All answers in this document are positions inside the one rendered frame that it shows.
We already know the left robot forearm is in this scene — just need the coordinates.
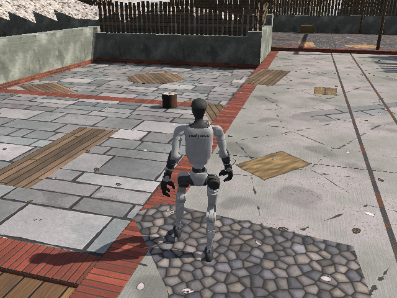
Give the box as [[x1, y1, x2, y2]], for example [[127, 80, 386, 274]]
[[163, 151, 176, 182]]

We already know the robot left hand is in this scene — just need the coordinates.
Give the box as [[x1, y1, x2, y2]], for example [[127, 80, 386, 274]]
[[161, 180, 175, 197]]

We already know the humanoid robot torso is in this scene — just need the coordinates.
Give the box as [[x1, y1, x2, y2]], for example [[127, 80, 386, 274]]
[[184, 123, 213, 186]]

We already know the robot right hand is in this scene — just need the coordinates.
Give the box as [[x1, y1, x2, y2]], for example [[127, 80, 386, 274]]
[[219, 169, 233, 182]]

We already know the right robot forearm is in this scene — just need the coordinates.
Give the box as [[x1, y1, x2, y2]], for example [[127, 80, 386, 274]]
[[222, 149, 233, 172]]

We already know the left robot thigh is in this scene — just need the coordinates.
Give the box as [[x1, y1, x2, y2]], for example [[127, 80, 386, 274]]
[[177, 172, 190, 203]]

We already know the robot right upper arm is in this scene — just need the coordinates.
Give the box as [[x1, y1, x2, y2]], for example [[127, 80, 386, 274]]
[[212, 125, 228, 158]]

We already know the robot left upper arm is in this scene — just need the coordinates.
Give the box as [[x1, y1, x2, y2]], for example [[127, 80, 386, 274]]
[[170, 125, 186, 161]]

